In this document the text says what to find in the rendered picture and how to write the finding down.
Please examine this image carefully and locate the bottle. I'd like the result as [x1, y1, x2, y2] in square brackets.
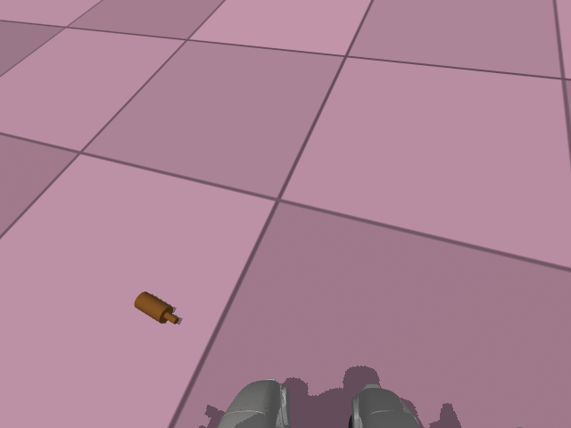
[135, 292, 179, 325]

